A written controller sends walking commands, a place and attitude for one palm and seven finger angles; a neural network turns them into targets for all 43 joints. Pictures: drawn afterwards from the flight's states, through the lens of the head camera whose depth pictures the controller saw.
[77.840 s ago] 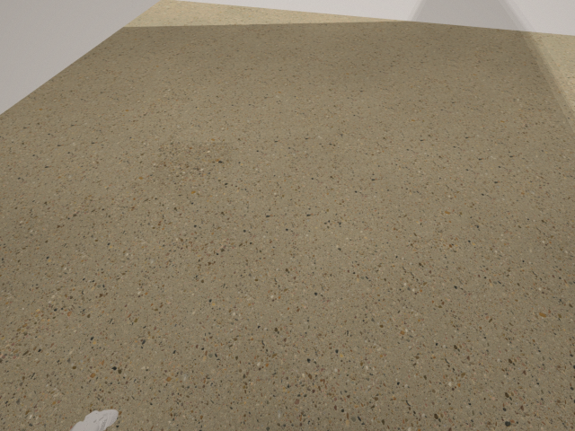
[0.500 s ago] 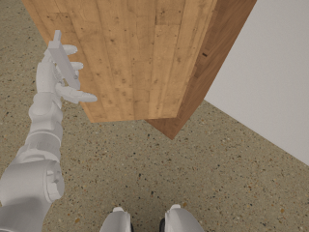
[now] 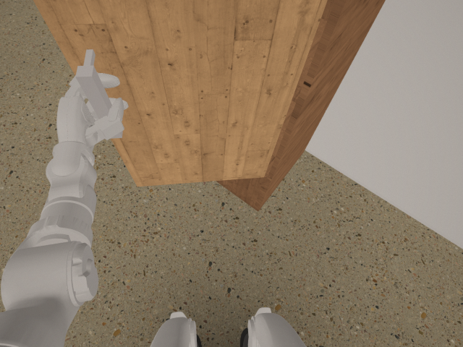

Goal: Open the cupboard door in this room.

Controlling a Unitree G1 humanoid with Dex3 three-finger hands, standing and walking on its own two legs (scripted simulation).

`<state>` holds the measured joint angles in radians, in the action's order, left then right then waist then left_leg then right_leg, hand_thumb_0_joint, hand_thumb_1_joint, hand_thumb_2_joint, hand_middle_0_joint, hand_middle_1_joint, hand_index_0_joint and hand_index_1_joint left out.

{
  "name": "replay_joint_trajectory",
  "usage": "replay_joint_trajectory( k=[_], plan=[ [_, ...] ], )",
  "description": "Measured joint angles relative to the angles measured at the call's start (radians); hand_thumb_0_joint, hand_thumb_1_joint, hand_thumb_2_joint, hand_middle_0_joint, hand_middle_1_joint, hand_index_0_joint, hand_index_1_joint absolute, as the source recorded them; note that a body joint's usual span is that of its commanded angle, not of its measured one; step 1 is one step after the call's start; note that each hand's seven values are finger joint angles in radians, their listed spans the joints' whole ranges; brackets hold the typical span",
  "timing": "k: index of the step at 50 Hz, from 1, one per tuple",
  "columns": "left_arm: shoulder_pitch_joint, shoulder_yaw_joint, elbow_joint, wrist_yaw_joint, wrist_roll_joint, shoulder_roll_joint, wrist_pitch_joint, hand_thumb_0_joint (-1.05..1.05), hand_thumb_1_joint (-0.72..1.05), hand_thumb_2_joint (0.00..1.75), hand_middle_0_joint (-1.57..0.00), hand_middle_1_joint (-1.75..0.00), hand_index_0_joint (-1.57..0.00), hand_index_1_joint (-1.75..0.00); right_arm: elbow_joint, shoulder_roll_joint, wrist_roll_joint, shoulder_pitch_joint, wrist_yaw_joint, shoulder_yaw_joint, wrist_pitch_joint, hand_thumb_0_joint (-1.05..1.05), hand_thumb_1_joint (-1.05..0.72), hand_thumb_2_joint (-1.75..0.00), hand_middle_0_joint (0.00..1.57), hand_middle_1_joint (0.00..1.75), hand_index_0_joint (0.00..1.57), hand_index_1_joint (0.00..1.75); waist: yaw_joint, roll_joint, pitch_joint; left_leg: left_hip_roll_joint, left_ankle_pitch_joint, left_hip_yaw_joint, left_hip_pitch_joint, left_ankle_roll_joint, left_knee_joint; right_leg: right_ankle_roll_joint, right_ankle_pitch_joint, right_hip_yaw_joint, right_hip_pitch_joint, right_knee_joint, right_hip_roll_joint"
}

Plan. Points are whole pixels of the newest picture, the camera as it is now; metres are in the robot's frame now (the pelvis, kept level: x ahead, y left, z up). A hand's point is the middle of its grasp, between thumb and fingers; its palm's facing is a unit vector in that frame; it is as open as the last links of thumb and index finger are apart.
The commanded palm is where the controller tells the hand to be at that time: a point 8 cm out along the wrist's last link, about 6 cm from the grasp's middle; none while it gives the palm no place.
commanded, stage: close the thumb around the handle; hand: left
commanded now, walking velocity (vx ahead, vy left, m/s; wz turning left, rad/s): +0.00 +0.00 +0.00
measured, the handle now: (104, 97) +0.54 +0.20 +0.06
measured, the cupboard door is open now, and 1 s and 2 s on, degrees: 44 76 83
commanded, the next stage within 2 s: pull the door open along its arc in 0.10 s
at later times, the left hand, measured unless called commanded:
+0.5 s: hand (116, 132) +0.46 +0.17 +0.06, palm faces +0.02 -1.00 +0.00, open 5.8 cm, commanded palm +0.40 +0.22 +0.06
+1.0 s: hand (167, 215) +0.31 +0.08 +0.07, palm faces +0.39 -0.92 +0.01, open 6.2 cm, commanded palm +0.24 +0.15 +0.06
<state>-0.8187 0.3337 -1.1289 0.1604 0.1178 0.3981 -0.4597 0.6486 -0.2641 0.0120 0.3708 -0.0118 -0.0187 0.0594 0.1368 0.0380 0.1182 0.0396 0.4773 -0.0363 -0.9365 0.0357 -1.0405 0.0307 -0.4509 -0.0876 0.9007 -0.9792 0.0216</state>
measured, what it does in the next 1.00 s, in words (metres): stands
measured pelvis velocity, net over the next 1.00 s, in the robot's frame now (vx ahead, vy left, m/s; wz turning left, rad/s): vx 0.02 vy -0.03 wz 0.03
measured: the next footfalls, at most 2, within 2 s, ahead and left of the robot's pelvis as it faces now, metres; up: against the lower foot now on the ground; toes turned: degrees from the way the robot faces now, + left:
none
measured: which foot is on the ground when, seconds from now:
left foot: down 0.00-1.00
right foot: down 0.00-1.00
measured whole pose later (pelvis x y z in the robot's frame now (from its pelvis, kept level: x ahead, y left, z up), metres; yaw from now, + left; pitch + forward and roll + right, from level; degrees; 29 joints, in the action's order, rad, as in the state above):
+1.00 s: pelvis +0.02 -0.03 +0.02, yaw +1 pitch +12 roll +0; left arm 0.13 -0.13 -0.14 -0.47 -0.04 -0.08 -0.29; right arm 0.51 -0.16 0.06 0.16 -0.03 -0.02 0.06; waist 0.00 0.03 0.14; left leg 0.02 0.48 -0.04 -0.67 0.00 -0.93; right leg 0.06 -0.49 -0.08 0.66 -0.93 0.01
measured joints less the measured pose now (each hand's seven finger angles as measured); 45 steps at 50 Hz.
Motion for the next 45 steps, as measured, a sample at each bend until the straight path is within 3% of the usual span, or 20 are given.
replay_joint_trajectory(
  k=[2,18,24,30,32,34,40,45],
  plan=[
    [-0.004,-0.002,-0.004,0.0,0.001,0.001,-0.002,0.0,0.73,0.83,-0.37,-1.34,-0.36,-1.33,0.0,-0.001,-0.001,-0.001,0.001,0.0,0.0,0.01,-0.9,-0.89,0.2,0.3,0.2,0.3,0.0,0.0,-0.001,0.0,0.0,0.001,-0.001,0.0,-0.002,0.0,-0.001,0.0,0.001,-0.002,0.0],
    [0.027,0.024,0.033,0.025,0.004,0.008,0.016,0.01,0.73,0.8,-0.36,-1.35,-0.37,-1.35,-0.026,0.002,-0.006,-0.003,0.005,-0.003,0.011,0.01,-0.9,-0.89,0.2,0.3,0.2,0.3,0.005,-0.004,0.002,0.005,-0.002,-0.008,0.004,0.0,0.004,0.001,0.005,0.009,0.002,0.001,0.006],
    [0.166,0.005,0.18,0.024,0.04,-0.039,0.036,0.01,0.72,0.76,-0.36,-1.35,-0.37,-1.35,-0.05,0.005,-0.019,0.009,-0.002,0.005,0.021,0.01,-0.91,-0.89,0.2,0.3,0.2,0.3,-0.01,-0.002,0.01,0.008,-0.006,-0.023,0.052,0.0,0.039,-0.001,0.012,0.025,-0.038,0.031,0.01],
    [0.413,-0.067,0.439,0.009,0.08,-0.127,0.054,0.0,0.7,0.73,-0.35,-1.35,-0.36,-1.35,-0.081,0.009,-0.033,0.002,-0.016,0.015,0.017,0.01,-0.91,-0.89,0.2,0.3,0.2,0.3,-0.039,0.0,0.02,0.004,-0.011,-0.037,0.127,0.001,0.088,-0.004,0.015,0.04,-0.104,0.071,0.009],
    [0.501,-0.104,0.543,-0.039,0.091,-0.178,0.068,0.01,0.69,0.72,-0.36,-1.35,-0.36,-1.35,-0.089,0.014,-0.03,-0.01,-0.019,0.022,0.007,0.01,-0.91,-0.89,0.2,0.3,0.2,0.3,-0.056,-0.002,0.023,0.003,-0.011,-0.041,0.151,0.0,0.102,-0.005,0.016,0.045,-0.125,0.081,0.009],
    [0.581,-0.142,0.645,-0.133,0.084,-0.245,0.076,0.01,0.68,0.71,-0.36,-1.35,-0.37,-1.35,-0.094,0.02,-0.021,-0.031,-0.024,0.025,-0.004,0.01,-0.91,-0.89,0.2,0.3,0.2,0.3,-0.071,-0.004,0.023,0.0,-0.012,-0.043,0.171,-0.001,0.111,-0.005,0.014,0.046,-0.143,0.085,0.006],
    [0.782,-0.286,0.871,-0.403,-0.033,-0.39,0.101,0.01,0.66,0.71,-0.36,-1.34,-0.37,-1.32,-0.119,0.05,0.015,-0.126,-0.041,0.023,-0.011,0.01,-0.91,-0.89,0.2,0.3,0.2,0.3,-0.102,-0.015,0.023,-0.01,-0.005,-0.041,0.209,-0.008,0.109,0.001,-0.007,0.044,-0.174,0.063,-0.003],
    [0.873,-0.396,0.948,-0.551,-0.113,-0.445,0.136,0.0,0.64,0.71,-0.37,-1.32,-0.38,-1.33,-0.134,0.079,0.035,-0.193,-0.03,0.011,-0.003,0.01,-0.91,-0.89,0.2,0.3,0.2,0.3,-0.126,-0.016,0.021,-0.014,0.0,-0.022,0.235,-0.02,0.101,0.013,-0.026,0.026,-0.204,0.046,-0.008]
  ],
)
